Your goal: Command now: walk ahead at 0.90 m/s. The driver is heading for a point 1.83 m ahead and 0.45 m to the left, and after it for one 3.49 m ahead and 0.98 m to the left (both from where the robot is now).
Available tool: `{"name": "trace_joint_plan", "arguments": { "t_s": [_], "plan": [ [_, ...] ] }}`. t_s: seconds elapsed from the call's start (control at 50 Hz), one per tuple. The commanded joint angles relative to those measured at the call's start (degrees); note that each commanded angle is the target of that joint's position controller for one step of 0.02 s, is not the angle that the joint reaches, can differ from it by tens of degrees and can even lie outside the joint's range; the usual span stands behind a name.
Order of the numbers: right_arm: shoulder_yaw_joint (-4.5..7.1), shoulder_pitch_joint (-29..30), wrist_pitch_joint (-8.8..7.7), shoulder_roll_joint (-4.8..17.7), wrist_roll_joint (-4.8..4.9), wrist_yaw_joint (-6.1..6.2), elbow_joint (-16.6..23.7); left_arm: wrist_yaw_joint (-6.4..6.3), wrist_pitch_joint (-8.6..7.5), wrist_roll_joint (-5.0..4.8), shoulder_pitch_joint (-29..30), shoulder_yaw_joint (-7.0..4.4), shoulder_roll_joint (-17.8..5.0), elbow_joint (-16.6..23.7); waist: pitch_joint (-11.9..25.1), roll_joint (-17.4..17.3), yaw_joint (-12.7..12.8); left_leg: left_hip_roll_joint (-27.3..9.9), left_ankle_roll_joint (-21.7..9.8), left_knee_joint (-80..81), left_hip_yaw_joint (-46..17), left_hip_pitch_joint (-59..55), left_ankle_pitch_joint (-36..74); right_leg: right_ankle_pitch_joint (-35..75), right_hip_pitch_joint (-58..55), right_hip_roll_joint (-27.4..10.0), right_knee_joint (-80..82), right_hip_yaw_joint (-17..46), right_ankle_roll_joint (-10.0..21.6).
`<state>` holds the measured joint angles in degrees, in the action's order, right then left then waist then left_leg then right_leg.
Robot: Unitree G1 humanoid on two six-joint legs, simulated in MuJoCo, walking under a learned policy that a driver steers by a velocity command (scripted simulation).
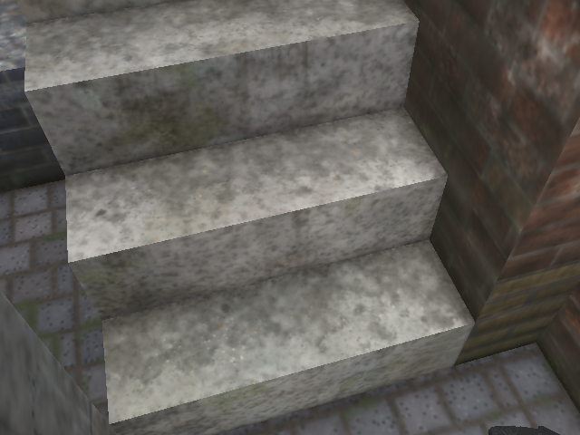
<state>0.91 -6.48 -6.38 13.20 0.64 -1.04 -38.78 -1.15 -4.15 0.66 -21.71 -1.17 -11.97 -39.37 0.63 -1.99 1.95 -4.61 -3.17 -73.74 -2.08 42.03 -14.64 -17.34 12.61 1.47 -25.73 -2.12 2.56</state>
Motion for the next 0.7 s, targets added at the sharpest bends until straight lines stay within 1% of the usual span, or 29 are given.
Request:
{"name": "trace_joint_plan", "arguments": {
  "t_s": [0.02,0.06,0.08,0.14,0.18,0.2,0.24,0.26,0.28,0.3,0.32,0.34,0.36,0.38,0.4,0.42,0.44,0.46,0.48,0.52,0.54,0.56,0.58,0.6,0.62,0.64,0.66,0.68,0.7],
  "plan": [
    [-0.23,4.57,-0.54,2.33,-1.99,-0.43,6.97,-0.57,-0.74,0.42,2.06,-1.53,-8.02,2.47,-2.63,4.51,-2.45,-3.72,2.48,0.17,-1.92,13.85,10.12,-8.50,-2.13,-14.51,18.18,19.62,11.40],
    [0.06,7.69,-0.63,3.46,-1.35,-0.20,7.51,-1.03,-1.28,-0.84,0.34,-0.93,-6.40,0.21,-3.84,4.19,-1.76,-1.73,3.22,9.85,0.19,7.63,18.49,-2.05,1.87,-12.14,19.46,13.41,10.41],
    [-0.19,9.93,-0.78,2.68,-1.28,-0.12,7.96,-1.12,-1.58,-1.19,-0.47,-1.03,-6.88,-0.68,-3.90,4.81,-1.02,-0.95,3.12,15.98,1.24,3.48,21.40,1.68,2.78,-11.30,20.02,10.99,9.58],
    [0.06,13.85,-1.00,2.60,0.65,-0.53,7.81,-1.24,-2.26,-1.53,-0.81,-2.23,-10.21,-1.88,-3.57,7.43,0.27,1.23,2.88,32.42,3.19,-6.54,22.82,8.17,-0.55,-11.20,22.26,7.27,7.82],
    [0.41,12.17,-0.26,2.67,0.95,-0.71,6.93,-0.50,-1.82,-0.76,-0.87,-2.06,-9.71,-2.81,-2.31,10.21,-0.42,1.54,2.44,31.53,4.70,-9.00,17.27,11.75,-7.60,-13.69,20.61,7.46,7.97],
    [0.86,12.58,0.15,3.53,1.34,-0.38,7.38,-0.46,-1.53,-0.71,-1.33,-2.13,-8.80,-3.71,-3.90,10.10,-0.50,2.38,1.66,33.58,5.08,-9.06,11.95,18.60,-9.32,-14.22,18.80,7.03,7.50],
    [2.64,6.87,0.52,6.09,0.91,-0.34,6.16,-0.52,-0.90,0.19,-1.29,-2.78,-10.93,-4.78,-0.51,13.49,-4.41,5.52,-1.34,36.66,7.20,-16.15,0.74,47.47,-13.59,-13.19,6.63,5.54,6.73],
    [3.60,-4.17,0.62,6.72,0.59,-0.20,2.48,-0.45,-0.38,1.21,1.93,-2.35,-10.20,-3.73,4.03,13.21,-9.92,6.35,-4.03,40.91,7.24,-26.86,-1.66,53.85,-10.96,-12.17,-5.44,3.96,6.10],
    [5.06,-19.31,1.12,9.15,0.31,0.20,-2.85,-0.36,-0.50,1.82,6.57,-2.20,-10.05,-2.10,9.00,10.43,-16.81,5.00,-5.78,41.61,5.43,-44.87,-1.24,51.44,1.42,-9.71,-23.29,2.76,4.24],
    [4.97,-30.97,1.46,12.42,-1.45,0.25,-8.57,0.09,-1.89,3.20,14.94,0.57,-1.98,2.89,5.83,-6.67,-19.28,-3.13,-6.03,38.20,-7.14,-56.01,5.35,5.19,25.90,-1.24,-55.25,4.33,2.10],
    [4.36,-23.49,0.26,12.89,-3.19,0.25,-6.31,0.86,-4.81,-1.22,4.30,2.34,5.00,3.60,8.94,-17.55,-8.64,-14.21,-14.21,52.93,-41.05,-56.70,-13.82,-12.22,43.31,5.15,-68.27,15.53,3.36],
    [4.62,-19.72,-0.07,10.33,-1.95,0.42,-5.62,1.60,-5.98,-2.94,1.11,1.55,-0.12,2.21,7.16,-13.18,-6.68,-17.05,-16.59,61.29,-47.00,-52.48,-33.77,-5.90,49.15,0.89,-71.66,15.73,4.65],
    [4.18,-15.76,0.31,8.07,-0.77,0.96,-5.61,2.03,-5.64,-2.01,4.04,1.21,-3.29,3.00,2.31,-8.44,-4.64,-16.84,-15.43,62.78,-39.90,-45.86,-32.43,0.89,51.00,-3.31,-69.89,12.60,3.90],
    [3.67,-11.79,0.57,6.44,-0.46,1.60,-5.39,1.90,-3.98,0.09,2.07,1.32,-3.63,1.43,0.45,-3.04,-1.29,-14.08,-12.60,61.97,-32.94,-37.40,-23.06,6.06,45.78,-6.39,-68.22,11.15,2.08],
    [3.26,-6.42,0.17,5.82,-1.13,1.67,-4.82,1.52,-2.47,1.71,0.37,0.95,-4.66,1.04,0.81,-0.31,2.45,-10.77,-10.42,62.22,-26.57,-28.40,-13.28,9.58,38.14,-8.65,-63.80,11.59,0.44],
    [2.99,-3.87,-0.28,5.32,-1.19,1.63,-5.92,1.51,-0.64,2.40,-1.08,0.58,-4.75,-0.48,-0.61,-0.65,4.63,-8.31,-9.32,61.88,-21.09,-21.34,-7.05,10.49,34.05,-9.72,-63.28,11.27,-1.29],
    [2.87,-3.74,-0.58,5.38,-1.25,1.48,-6.84,1.24,0.78,2.14,-1.63,0.61,-3.72,-1.11,-0.77,-0.95,4.81,-6.86,-9.84,60.65,-15.71,-16.85,1.10,11.46,31.61,-8.44,-66.18,9.36,-2.98],
    [3.48,-5.58,0.14,5.99,-1.65,1.20,-9.20,1.37,1.54,1.11,-2.40,1.40,-0.50,-2.16,-1.60,-2.68,5.77,-6.83,-10.16,56.79,-11.09,-13.27,5.12,10.26,31.51,-7.57,-68.94,6.53,-3.83],
    [3.13,-6.46,0.32,5.34,-1.38,1.25,-8.92,1.35,1.67,0.87,1.27,1.46,-0.70,-0.84,-2.55,0.04,4.69,-4.80,-9.68,56.09,-7.34,-10.60,5.61,12.63,32.23,-7.29,-67.10,5.06,-3.96],
    [3.41,-10.11,1.35,7.10,-1.38,2.39,-10.35,1.14,1.96,0.75,7.73,2.09,1.72,1.09,-2.37,-0.05,2.53,-6.29,-9.42,54.08,-8.81,-14.12,8.76,15.61,38.29,-7.08,-66.51,3.51,-3.81],
    [2.41,-9.63,1.68,6.37,-1.31,3.40,-9.22,0.11,1.50,2.74,12.72,2.54,1.31,3.95,-0.93,-0.30,0.99,-3.62,-8.59,55.57,-7.23,-16.95,6.49,20.60,40.31,-7.74,-58.88,2.74,-3.46],
    [2.44,-11.75,2.48,6.67,-2.27,3.71,-10.66,-0.29,1.79,2.18,13.87,3.53,4.19,3.35,0.62,-3.82,-0.37,-5.67,-9.10,54.60,-8.96,-22.33,8.81,20.28,41.86,-7.56,-59.61,-0.11,-3.35],
    [2.57,-14.62,2.53,7.61,-2.11,3.97,-10.12,-1.01,2.27,0.18,15.30,3.75,4.66,3.88,0.32,-4.61,-2.53,-7.75,-10.24,55.83,-10.80,-27.86,10.16,16.37,46.18,-7.58,-64.46,-0.43,-3.75],
    [2.93,-16.77,2.27,8.32,-1.03,4.32,-10.99,-1.70,2.12,-0.88,15.91,3.90,3.46,5.46,-1.10,-4.65,-2.64,-9.08,-10.39,56.51,-12.40,-33.07,8.99,11.29,50.36,-8.97,-64.19,1.83,-4.06],
    [3.09,-19.10,2.22,8.37,-0.27,4.53,-12.32,-1.84,1.75,-1.10,18.81,4.02,2.56,7.03,-2.06,-5.04,-3.49,-9.58,-9.81,57.01,-11.66,-38.55,12.92,6.72,53.57,-9.52,-62.76,1.30,-3.85],
    [3.70,-24.31,1.73,9.24,1.69,4.85,-12.87,-2.51,0.80,-0.88,19.11,4.14,1.40,9.37,-3.90,-5.87,-3.91,-10.07,-8.49,55.66,-12.33,-46.88,16.53,-0.84,60.09,-10.07,-61.88,2.92,-3.47],
    [3.73,-26.38,1.98,9.06,0.41,4.94,-15.52,-1.78,-0.29,-0.39,23.87,4.58,2.46,10.73,-2.25,-6.30,-5.70,-12.98,-8.75,53.68,-14.24,-55.96,27.02,-7.97,67.29,-9.68,-71.24,0.22,-2.74],
    [3.69,-30.01,1.80,8.54,-0.41,4.89,-16.87,-1.65,-1.31,-1.05,29.58,5.49,4.27,14.36,-7.15,-7.65,-7.55,-15.66,-8.92,51.04,-15.61,-62.96,34.15,-19.76,81.27,-9.02,-84.37,2.80,-2.44],
    [3.41,-36.18,1.41,6.62,-0.62,5.05,-19.43,-1.80,-2.38,-2.87,36.18,6.77,6.26,18.83,-11.82,-8.98,-10.65,-18.15,-9.13,47.98,-17.61,-69.94,37.36,-32.97,99.19,-8.03,-97.04,7.96,-2.25]
  ]
}}
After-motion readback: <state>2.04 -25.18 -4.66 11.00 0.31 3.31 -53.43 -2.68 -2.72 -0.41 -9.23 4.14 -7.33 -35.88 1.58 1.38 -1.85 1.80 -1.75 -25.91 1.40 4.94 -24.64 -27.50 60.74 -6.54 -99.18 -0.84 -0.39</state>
